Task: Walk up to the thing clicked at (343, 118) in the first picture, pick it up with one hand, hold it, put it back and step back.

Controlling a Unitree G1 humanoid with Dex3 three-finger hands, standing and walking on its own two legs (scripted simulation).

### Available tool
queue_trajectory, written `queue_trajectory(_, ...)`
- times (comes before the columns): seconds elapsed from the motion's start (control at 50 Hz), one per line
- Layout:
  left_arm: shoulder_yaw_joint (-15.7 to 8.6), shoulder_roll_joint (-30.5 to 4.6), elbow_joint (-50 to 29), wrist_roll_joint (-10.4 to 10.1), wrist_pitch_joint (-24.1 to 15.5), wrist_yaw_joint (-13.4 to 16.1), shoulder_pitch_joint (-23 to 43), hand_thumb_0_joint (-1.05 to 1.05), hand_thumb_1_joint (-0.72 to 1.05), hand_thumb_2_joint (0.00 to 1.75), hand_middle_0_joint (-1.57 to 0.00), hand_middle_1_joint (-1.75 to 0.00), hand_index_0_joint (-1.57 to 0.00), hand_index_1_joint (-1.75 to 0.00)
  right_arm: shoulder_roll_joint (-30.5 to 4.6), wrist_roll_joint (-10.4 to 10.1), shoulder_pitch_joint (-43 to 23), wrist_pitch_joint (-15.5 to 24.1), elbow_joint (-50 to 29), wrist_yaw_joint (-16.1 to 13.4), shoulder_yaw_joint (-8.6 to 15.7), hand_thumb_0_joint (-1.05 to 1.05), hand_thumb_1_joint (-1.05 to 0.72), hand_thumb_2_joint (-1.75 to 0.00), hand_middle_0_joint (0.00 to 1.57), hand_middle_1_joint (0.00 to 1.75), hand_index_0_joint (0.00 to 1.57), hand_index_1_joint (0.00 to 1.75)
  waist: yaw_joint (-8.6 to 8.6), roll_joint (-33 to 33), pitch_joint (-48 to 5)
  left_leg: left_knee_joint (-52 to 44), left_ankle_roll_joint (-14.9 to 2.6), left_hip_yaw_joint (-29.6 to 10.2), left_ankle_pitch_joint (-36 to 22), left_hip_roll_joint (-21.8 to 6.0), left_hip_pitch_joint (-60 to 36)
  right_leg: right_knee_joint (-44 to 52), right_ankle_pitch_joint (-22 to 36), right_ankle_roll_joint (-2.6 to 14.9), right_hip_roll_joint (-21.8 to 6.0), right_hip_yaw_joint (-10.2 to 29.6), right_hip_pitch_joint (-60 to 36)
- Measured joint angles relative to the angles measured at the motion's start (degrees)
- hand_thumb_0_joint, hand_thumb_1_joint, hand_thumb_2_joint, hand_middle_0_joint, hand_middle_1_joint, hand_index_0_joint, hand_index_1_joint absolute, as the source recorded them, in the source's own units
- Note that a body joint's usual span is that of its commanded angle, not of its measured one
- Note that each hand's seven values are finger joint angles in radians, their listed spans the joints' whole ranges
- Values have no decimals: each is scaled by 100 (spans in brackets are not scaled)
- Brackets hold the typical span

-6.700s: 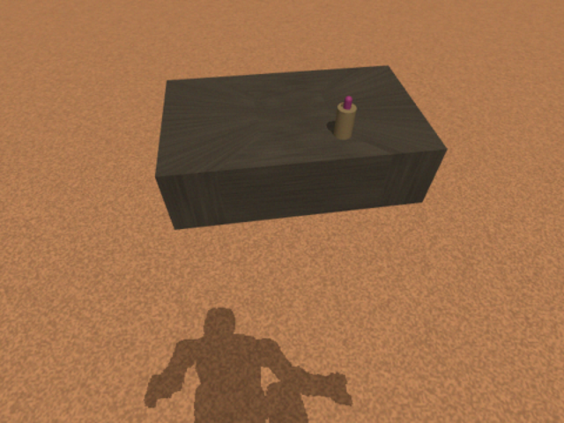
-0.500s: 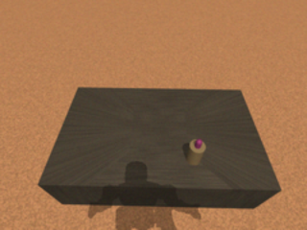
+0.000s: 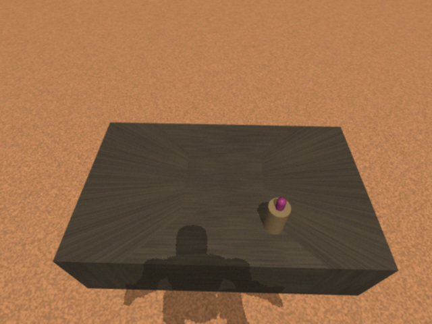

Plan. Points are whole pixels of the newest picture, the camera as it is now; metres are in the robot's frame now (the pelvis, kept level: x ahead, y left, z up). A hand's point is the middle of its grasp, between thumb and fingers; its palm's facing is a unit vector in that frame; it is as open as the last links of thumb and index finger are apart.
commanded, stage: stand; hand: right
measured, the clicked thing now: (277, 213) +0.52 -0.22 -0.36
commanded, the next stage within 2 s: go down in 0.50 s
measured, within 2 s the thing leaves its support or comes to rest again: neither
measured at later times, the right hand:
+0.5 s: hand out of the picture +0.06 -0.26 -0.16, palm faces -0.01 +0.94 -0.33, open 7.4 cm
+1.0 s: hand out of the picture +0.15 -0.26 -0.15, palm faces +0.05 +0.94 -0.33, open 14.2 cm
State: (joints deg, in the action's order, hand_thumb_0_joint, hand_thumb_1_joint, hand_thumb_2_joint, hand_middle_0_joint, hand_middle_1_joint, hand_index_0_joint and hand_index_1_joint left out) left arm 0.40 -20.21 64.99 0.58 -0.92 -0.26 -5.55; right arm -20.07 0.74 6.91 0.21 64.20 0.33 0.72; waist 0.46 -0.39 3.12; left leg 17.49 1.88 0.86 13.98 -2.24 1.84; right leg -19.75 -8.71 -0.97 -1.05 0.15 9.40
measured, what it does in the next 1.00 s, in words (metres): stands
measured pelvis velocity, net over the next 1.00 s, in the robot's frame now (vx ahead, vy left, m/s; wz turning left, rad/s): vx -0.02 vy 0.00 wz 0.03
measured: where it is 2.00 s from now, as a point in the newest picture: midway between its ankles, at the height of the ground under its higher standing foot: outside the picture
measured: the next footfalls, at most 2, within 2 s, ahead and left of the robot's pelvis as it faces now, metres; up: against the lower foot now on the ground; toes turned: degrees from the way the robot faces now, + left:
none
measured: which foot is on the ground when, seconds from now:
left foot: down 0.00-1.00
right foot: down 0.00-1.00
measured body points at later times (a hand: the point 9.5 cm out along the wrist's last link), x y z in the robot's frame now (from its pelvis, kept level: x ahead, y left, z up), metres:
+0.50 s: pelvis +0.00 +0.00 +0.00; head +0.01 -0.01 +0.45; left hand +0.08 +0.30 -0.13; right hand +0.06 -0.30 -0.14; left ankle -0.05 +0.14 -0.75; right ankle +0.02 -0.13 -0.75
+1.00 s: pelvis -0.02 +0.00 -0.02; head +0.02 -0.01 +0.43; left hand +0.09 +0.26 -0.13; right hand +0.15 -0.31 -0.13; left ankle -0.05 +0.14 -0.75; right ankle +0.02 -0.13 -0.75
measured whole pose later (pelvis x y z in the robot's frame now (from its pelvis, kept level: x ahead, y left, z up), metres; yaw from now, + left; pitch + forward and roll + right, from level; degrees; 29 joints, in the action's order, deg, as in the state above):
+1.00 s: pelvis -0.02 +0.00 -0.02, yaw +2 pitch +5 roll +1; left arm 0.5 -13.9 41.3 -2.2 -2.1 3.0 -13.7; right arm -19.9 3.3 0.7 -9.5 51.0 2.8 11.0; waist -1.0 0.3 0.0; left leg 31.9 1.7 -0.6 18.9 -1.0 17.8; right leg -33.4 -13.6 -0.9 -2.5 -0.7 24.5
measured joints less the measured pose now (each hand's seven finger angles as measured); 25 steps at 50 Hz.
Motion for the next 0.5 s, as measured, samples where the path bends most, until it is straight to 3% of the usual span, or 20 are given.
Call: queue_trajectory(0.5, 6, 17, -16, 4, 6, 0, -54, 1, 90, 90, -21, -30, -20, -30, -7, 6, 41, -9, 10, -1, 26, 0, -91, -90, 20, 30, 20, 30, -7, -21, -20, -39, 10, 9, -45, 1, -28, -9, 22, 13, 0, 9, -1)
